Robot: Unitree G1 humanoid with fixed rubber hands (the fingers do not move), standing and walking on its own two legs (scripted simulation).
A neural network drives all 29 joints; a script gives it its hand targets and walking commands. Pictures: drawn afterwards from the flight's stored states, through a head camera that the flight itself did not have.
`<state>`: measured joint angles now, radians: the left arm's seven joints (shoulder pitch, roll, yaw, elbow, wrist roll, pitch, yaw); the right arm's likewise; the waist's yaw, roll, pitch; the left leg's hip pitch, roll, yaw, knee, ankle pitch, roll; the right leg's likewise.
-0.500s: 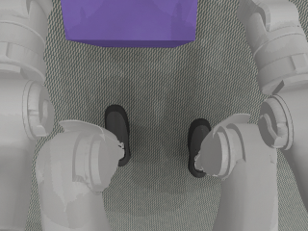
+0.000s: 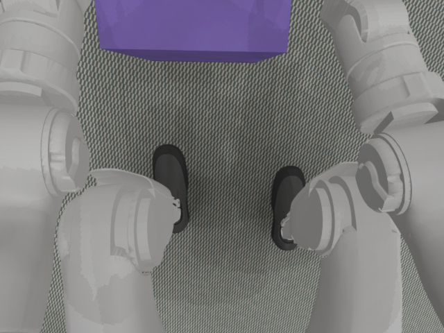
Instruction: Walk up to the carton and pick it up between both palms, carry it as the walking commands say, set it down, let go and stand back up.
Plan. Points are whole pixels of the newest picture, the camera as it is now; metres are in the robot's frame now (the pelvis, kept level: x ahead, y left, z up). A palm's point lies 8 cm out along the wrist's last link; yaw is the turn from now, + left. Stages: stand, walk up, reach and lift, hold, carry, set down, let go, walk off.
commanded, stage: reach and lift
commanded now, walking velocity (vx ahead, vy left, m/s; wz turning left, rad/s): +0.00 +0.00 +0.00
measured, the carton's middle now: out of the picture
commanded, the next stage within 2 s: none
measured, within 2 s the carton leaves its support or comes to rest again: leaves its support in 0.88 s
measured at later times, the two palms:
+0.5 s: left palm out of the picture +0.57 +0.22 -0.18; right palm out of the picture +0.57 -0.08 -0.18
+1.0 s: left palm out of the picture +0.57 +0.21 -0.15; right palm out of the picture +0.57 -0.08 -0.15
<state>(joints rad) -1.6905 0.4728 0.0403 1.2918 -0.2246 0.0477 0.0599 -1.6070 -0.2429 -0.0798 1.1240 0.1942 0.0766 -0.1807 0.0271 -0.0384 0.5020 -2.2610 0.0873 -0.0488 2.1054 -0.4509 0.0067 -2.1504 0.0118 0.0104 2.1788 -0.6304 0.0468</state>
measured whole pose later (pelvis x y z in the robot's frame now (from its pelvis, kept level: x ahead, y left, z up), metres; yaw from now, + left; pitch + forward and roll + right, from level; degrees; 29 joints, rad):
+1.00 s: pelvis +0.02 -0.01 +0.00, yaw +1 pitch +37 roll -4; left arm -1.54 0.34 0.20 1.00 0.02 0.26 0.03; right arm -1.40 -0.12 -0.34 0.84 0.05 0.25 -0.18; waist 0.03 -0.06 0.34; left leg -2.31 0.04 -0.09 2.13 -0.48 -0.03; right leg -2.17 0.06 0.01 2.20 -0.68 0.07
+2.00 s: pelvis +0.02 -0.01 +0.08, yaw +2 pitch +47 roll -4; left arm -1.33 0.15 0.41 0.80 0.27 0.39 0.00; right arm -1.20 0.07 -0.56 0.60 -0.21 0.37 -0.12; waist 0.00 -0.03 -0.03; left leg -2.22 0.01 -0.09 1.81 -0.40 -0.03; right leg -2.10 0.06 0.03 1.88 -0.60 0.06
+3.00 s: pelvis +0.03 +0.00 +0.19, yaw +4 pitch +42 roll -3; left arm -1.04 -0.01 0.46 0.68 0.34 0.42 0.00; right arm -0.92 0.16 -0.58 0.51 -0.30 0.41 -0.04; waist -0.02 -0.01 -0.18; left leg -1.82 0.00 -0.07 1.46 -0.37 -0.02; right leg -1.71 0.03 0.04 1.51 -0.54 0.06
